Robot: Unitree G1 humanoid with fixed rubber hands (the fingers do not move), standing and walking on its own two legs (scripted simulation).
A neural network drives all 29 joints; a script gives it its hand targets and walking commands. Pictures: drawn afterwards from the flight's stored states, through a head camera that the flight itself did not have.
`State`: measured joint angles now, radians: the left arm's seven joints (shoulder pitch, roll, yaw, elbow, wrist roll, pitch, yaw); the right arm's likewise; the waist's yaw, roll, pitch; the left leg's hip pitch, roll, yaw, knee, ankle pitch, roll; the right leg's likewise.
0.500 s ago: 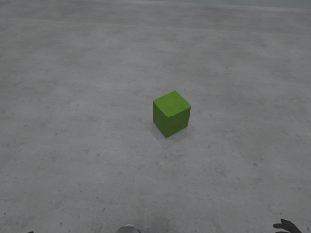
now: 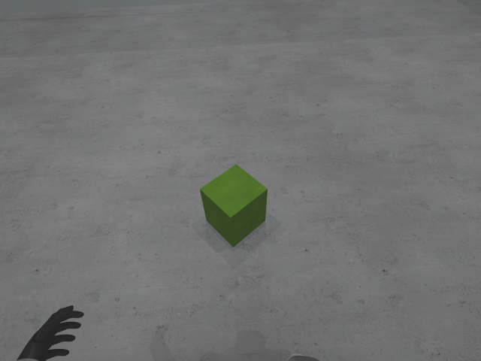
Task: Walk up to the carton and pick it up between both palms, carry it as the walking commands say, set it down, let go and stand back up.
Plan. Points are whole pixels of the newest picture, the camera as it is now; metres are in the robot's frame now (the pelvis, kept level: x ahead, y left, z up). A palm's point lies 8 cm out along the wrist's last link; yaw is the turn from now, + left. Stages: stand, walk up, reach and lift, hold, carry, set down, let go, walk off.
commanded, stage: walk up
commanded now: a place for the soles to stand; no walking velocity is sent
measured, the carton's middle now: (234, 205) +0.84 +0.04 -0.63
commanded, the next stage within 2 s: none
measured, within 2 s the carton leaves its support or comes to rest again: neither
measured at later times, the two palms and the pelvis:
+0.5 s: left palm (67, 290) +0.27 +0.34 -0.08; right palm (440, 277) +0.26 -0.34 -0.04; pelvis +0.19 +0.02 +0.01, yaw +0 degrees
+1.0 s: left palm (88, 234) +0.40 +0.34 -0.09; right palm (389, 196) +0.46 -0.33 -0.07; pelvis +0.35 +0.00 -0.01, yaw +1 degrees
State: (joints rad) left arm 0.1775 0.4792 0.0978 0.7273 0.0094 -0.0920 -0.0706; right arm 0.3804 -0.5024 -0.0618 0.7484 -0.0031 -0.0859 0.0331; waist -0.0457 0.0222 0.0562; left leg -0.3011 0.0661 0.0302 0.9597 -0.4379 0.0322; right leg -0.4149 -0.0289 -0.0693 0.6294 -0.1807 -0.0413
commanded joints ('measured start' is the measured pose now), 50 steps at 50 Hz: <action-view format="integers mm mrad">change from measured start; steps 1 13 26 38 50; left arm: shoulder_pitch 150 82 111 161 186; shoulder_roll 262 212 136 226 195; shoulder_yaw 70 24 20 49 -1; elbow -32 -80 -32 -34 -36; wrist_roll -21 8 6 -2 -6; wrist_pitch -5 11 19 -1 48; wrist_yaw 25 3 -9 32 72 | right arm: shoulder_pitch -6 -13 -19 25 -1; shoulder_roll -189 -141 -227 -165 -252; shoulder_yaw -41 -66 -81 -48 -85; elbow -61 -11 -72 -13 -30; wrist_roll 6 -21 -15 -15 2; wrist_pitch -11 -22 -34 -13 -8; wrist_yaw -8 32 0 2 -30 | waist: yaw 104 22 11 70 17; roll -113 -112 165 -192 56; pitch -63 -9 -19 8 -48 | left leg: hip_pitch -434 103 -4 -315 140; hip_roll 48 -53 192 32 321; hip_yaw -100 78 -136 -37 -513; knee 212 -383 -646 -35 -592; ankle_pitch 54 214 126 51 126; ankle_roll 10 -9 191 -19 272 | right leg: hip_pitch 356 -62 -55 181 -257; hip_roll -344 -179 -54 -234 -27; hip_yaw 499 157 31 282 142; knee -351 -227 117 -295 485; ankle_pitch -317 -435 -107 -104 -372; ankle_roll -232 -144 27 -200 14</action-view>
